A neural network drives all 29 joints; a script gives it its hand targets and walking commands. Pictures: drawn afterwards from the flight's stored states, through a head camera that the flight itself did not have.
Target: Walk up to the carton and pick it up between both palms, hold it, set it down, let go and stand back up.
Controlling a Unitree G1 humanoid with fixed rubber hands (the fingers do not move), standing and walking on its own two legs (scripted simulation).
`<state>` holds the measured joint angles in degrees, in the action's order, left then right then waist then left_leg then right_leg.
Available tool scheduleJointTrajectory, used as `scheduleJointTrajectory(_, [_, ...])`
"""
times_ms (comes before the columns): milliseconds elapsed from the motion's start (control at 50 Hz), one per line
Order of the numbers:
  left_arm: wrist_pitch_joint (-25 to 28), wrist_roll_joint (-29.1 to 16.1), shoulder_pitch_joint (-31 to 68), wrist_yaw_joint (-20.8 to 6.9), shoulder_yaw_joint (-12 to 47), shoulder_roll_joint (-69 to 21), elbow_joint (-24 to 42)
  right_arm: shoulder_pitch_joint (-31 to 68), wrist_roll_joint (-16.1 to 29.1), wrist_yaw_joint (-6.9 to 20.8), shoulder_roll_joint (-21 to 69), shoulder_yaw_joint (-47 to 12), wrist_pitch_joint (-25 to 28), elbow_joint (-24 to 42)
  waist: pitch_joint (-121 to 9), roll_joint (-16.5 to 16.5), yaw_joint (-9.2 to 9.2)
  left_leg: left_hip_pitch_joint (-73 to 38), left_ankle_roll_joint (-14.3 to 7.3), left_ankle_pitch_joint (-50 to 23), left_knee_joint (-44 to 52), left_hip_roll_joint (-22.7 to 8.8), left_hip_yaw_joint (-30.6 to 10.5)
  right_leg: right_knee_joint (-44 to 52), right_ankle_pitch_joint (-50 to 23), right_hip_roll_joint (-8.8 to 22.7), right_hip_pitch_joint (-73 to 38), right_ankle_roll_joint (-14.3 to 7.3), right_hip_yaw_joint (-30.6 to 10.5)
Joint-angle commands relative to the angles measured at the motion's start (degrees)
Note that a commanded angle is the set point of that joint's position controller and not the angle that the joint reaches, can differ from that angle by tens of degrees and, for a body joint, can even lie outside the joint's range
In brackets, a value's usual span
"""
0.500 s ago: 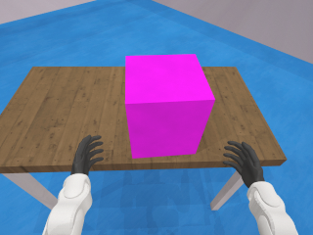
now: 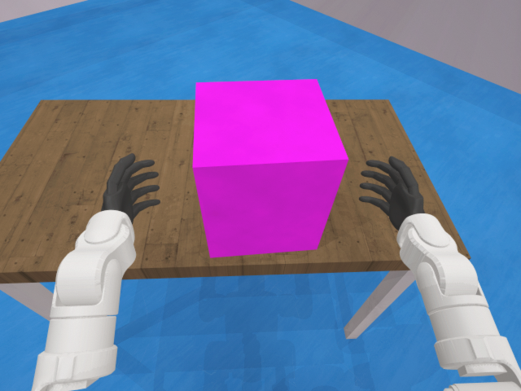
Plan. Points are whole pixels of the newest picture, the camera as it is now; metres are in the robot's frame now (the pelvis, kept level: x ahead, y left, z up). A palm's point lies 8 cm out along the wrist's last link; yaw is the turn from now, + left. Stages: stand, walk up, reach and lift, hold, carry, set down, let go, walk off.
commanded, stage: reach and lift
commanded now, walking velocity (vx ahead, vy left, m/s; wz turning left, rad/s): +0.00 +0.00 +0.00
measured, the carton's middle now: (261, 172) +0.47 +0.00 +0.05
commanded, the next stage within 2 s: none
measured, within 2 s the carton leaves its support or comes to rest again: neither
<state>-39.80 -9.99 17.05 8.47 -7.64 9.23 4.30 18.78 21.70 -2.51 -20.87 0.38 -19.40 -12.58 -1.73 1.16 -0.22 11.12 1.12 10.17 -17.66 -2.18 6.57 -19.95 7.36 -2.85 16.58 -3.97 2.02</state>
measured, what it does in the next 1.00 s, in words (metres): stands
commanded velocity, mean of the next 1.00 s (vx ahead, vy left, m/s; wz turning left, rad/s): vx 0.00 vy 0.00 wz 0.00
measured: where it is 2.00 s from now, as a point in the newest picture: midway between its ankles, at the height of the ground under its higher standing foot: outside the picture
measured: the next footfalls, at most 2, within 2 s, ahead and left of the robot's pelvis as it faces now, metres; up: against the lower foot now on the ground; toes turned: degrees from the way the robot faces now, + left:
none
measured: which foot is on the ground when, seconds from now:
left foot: down 0.00-1.00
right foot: down 0.00-1.00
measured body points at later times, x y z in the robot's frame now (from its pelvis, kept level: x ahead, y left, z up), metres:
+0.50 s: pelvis +0.00 +0.01 +0.00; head +0.04 +0.01 +0.45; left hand +0.41 +0.21 +0.16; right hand +0.43 -0.21 +0.14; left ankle -0.02 +0.13 -0.75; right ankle +0.03 -0.07 -0.75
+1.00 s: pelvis +0.00 +0.01 -0.01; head +0.05 +0.00 +0.44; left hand +0.45 +0.21 +0.19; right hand +0.48 -0.20 +0.18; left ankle -0.02 +0.13 -0.75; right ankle +0.03 -0.07 -0.75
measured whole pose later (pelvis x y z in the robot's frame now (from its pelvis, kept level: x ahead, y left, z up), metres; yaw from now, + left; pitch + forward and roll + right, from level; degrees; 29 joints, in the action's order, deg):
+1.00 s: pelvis +0.00 +0.01 -0.01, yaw +1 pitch +14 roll +0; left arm -37.2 -12.7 55.4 10.0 -6.4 15.6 -31.8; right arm 59.1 24.9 0.5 -27.3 -2.2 -21.2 -49.8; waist -9.5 -1.2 -1.8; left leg 25.9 0.7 10.4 -22.0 -2.5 4.8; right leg -18.9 5.2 -2.9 28.3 -3.7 3.6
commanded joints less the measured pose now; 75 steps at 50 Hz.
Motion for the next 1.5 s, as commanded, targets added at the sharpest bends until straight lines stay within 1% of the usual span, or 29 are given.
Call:
scheduleJointTrajectory(0, [1.9, 0.2, 24.8, -0.2, -2.8, 8.9, 13.5, 28.9, 0.9, -0.2, -13.3, 5.3, 2.4, 11.3, -28.0, 2.4, 0.28, -0.3, -1.3, -8.7, 0.8, 2.4, -5.1, -1.3, -23.4, 3.1, -21.4, 7.1, -7.8])
scheduleJointTrajectory(60, [1.0, 0.1, 28.0, 0.0, -3.0, 9.5, 12.4, 32.5, 1.6, 0.0, -14.3, 5.2, 1.9, 9.4, -29.3, 1.9, 0.47, -0.1, -1.2, -9.2, 0.4, 2.4, -5.5, -1.6, -24.6, 2.8, -21.0, 7.0, -7.3])
scheduleJointTrajectory(140, [0.3, -0.1, 33.3, 0.6, -2.8, 10.5, 10.9, 38.3, 2.4, 0.8, -16.2, 5.3, 1.4, 5.8, -31.5, 0.3, 0.68, -0.8, -0.9, -10.4, -0.4, 2.2, -5.8, -1.9, -24.9, 2.1, -19.0, 6.1, -6.2])
scheduleJointTrajectory(200, [-0.3, -0.5, 35.6, 1.0, -2.8, 11.1, 9.8, 40.9, 3.2, 1.3, -17.8, 5.0, 1.4, 3.9, -33.8, 0.0, 0.77, -2.3, -0.6, -13.1, -1.5, 1.9, -6.1, -2.1, -26.9, 1.6, -18.2, 5.7, -5.6])
scheduleJointTrajectory(240, [-0.4, -0.6, 38.0, 1.0, -3.3, 11.8, 8.8, 43.6, 3.8, 1.5, -18.3, 4.5, 1.3, 2.8, -35.0, 0.7, 0.63, -2.1, -0.7, -14.1, -1.9, 1.9, -6.2, -2.4, -28.8, 1.5, -18.7, 6.0, -5.6])
scheduleJointTrajectory(320, [-0.7, -0.8, 42.0, 1.2, -3.4, 12.7, 6.3, 47.8, 4.5, 2.0, -19.7, 4.1, 1.1, -0.4, -36.9, 0.4, 0.49, -2.2, -0.6, -15.5, -2.6, 1.8, -6.4, -2.7, -29.9, 1.1, -18.4, 5.7, -5.2])
scheduleJointTrajectory(460, [-0.5, -1.5, 49.1, 1.4, -3.1, 14.4, 0.1, 55.8, 5.0, 2.8, -21.3, 3.4, 1.0, -5.5, -40.4, 1.1, 0.11, -1.5, -0.6, -16.5, -3.6, 1.7, -6.5, -3.0, -30.2, 0.7, -17.9, 5.6, -4.7])
scheduleJointTrajectory(540, [0.1, -2.1, 54.5, 1.8, -2.5, 15.4, -4.2, 60.9, 5.0, 3.6, -21.9, 3.1, 0.8, -10.1, -41.6, 0.8, -0.31, -0.5, -0.5, -15.7, -3.8, 1.6, -6.6, -2.9, -28.1, 0.6, -16.6, 5.3, -4.4])
scheduleJointTrajectory(600, [0.7, -2.3, 57.4, 2.0, -2.7, 16.5, -6.7, 64.2, 4.8, 3.7, -22.1, 2.9, 0.9, -11.6, -43.8, 1.6, -0.65, 0.8, -0.7, -16.1, -4.2, 1.7, -6.5, -3.4, -29.5, 0.6, -17.7, 5.6, -4.5])
scheduleJointTrajectory(660, [1.5, -2.8, 61.7, 2.1, -2.3, 17.3, -8.6, 68.2, 4.6, 3.7, -22.4, 3.2, 1.0, -13.1, -46.3, 1.6, -0.58, 2.0, -0.6, -16.4, -4.6, 1.7, -6.5, -4.0, -31.0, 0.7, -18.4, 5.9, -4.4])
scheduleJointTrajectory(740, [2.5, -3.0, 65.6, 2.4, -1.7, 17.9, -13.2, 71.7, 4.3, 3.9, -22.1, 2.8, 0.8, -17.7, -47.4, 1.4, -0.67, 2.8, -0.5, -16.1, -4.8, 1.7, -6.7, -4.1, -30.5, 0.7, -17.7, 5.6, -4.2])
scheduleJointTrajectory(860, [4.6, -2.8, 70.0, 2.1, -1.3, 18.7, -19.8, 76.0, 3.6, 3.4, -20.9, 1.9, 1.0, -22.8, -49.3, 1.9, -0.77, 5.2, -0.5, -15.9, -4.8, 2.0, -6.8, -4.6, -32.9, 1.1, -20.1, 6.1, -4.3])
scheduleJointTrajectory(900, [5.6, -2.5, 70.0, 1.8, -1.3, 18.6, -22.5, 76.3, 3.4, 3.1, -20.0, 1.4, 1.3, -24.3, -49.1, 2.6, -0.98, 6.3, -0.7, -15.4, -4.5, 2.1, -6.8, -4.8, -33.1, 1.3, -21.1, 6.3, -4.5])
scheduleJointTrajectory(960, [7.5, -1.5, 68.7, 1.2, -1.5, 17.9, -25.4, 75.1, 2.9, 2.8, -18.5, 0.8, 2.0, -26.8, -47.9, 2.6, -1.22, 6.8, -0.5, -15.7, -4.0, 2.2, -6.7, -4.6, -33.6, 1.4, -22.3, 6.3, -4.5])
scheduleJointTrajectory(980, [8.2, -1.0, 67.7, 0.9, -1.5, 17.4, -27.2, 74.0, 2.6, 2.6, -17.7, 0.5, 2.3, -28.0, -46.8, 2.8, -1.18, 7.2, -0.6, -15.4, -3.8, 2.3, -6.7, -4.5, -33.6, 1.5, -22.8, 6.4, -4.6])
scheduleJointTrajectory(1060, [12.1, 1.1, 64.6, -0.4, -1.9, 15.7, -31.2, 70.4, 0.5, 1.9, -14.7, 0.8, 4.6, -30.5, -43.9, 2.9, -0.95, 8.7, -0.7, -14.1, -2.5, 2.6, -6.4, -4.1, -33.0, 1.9, -24.5, 6.7, -4.6])
scheduleJointTrajectory(1120, [16.2, 1.6, 64.3, -0.7, -1.9, 15.0, -30.6, 69.2, -1.6, 1.3, -12.9, 2.3, 7.2, -28.0, -45.2, 2.4, -1.04, 9.0, -0.5, -14.2, -2.3, 2.8, -6.0, -4.3, -32.9, 1.9, -24.9, 6.9, -4.1])
scheduleJointTrajectory(1160, [18.8, 2.0, 64.4, -0.5, -1.9, 14.5, -29.8, 68.8, -3.1, 0.7, -11.9, 3.3, 8.9, -26.0, -47.3, 2.0, -1.12, 8.8, -0.2, -15.2, -2.8, 2.8, -5.8, -4.9, -34.4, 1.8, -24.9, 7.0, -3.7])
scheduleJointTrajectory(1180, [20.1, 1.9, 64.9, -0.4, -2.0, 14.4, -28.7, 69.0, -3.9, 0.5, -11.7, 4.1, 9.9, -23.9, -49.4, 2.0, -1.17, 8.6, 0.0, -15.7, -3.1, 2.8, -5.7, -5.2, -35.3, 1.8, -25.0, 7.2, -3.6])
scheduleJointTrajectory(1220, [22.4, 1.9, 65.9, 0.1, -1.7, 13.7, -27.6, 69.3, -5.5, 0.1, -11.3, 5.7, 11.6, -22.1, -52.4, 1.3, -0.99, 8.3, 0.4, -16.3, -3.8, 2.7, -5.6, -5.7, -35.6, 1.6, -24.0, 7.0, -3.2])
scheduleJointTrajectory(1300, [26.1, 1.6, 66.3, 0.9, -0.9, 12.4, -28.2, 69.1, -7.6, -0.3, -10.3, 7.0, 14.0, -20.6, -56.6, 0.7, -0.62, 8.2, 0.9, -16.9, -5.3, 2.5, -5.6, -6.4, -36.1, 1.6, -22.3, 6.8, -3.0])
scheduleJointTrajectory(1340, [27.5, 1.8, 66.2, 1.0, -0.7, 11.6, -29.8, 68.5, -8.1, -0.3, -9.9, 7.1, 14.7, -22.0, -57.1, 0.5, -0.55, 8.2, 1.1, -17.1, -5.8, 2.4, -5.6, -6.6, -35.9, 1.5, -21.3, 6.6, -2.9])
scheduleJointTrajectory(1420, [30.4, 2.3, 65.4, 0.9, -1.2, 11.3, -35.2, 67.8, -9.1, -0.6, -8.3, 6.5, 16.2, -24.3, -56.4, 2.2, -1.17, 11.4, 0.5, -14.5, -5.5, 2.5, -5.2, -7.1, -33.6, 2.0, -21.8, 7.2, -3.5])
scheduleJointTrajectory(1480, [33.5, 3.2, 64.8, 0.6, -1.3, 10.3, -40.2, 66.8, -9.7, -0.6, -6.8, 6.0, 17.8, -28.2, -54.9, 2.5, -1.71, 13.3, 0.6, -14.1, -5.5, 2.3, -5.0, -7.6, -32.6, 2.1, -21.6, 7.1, -3.6])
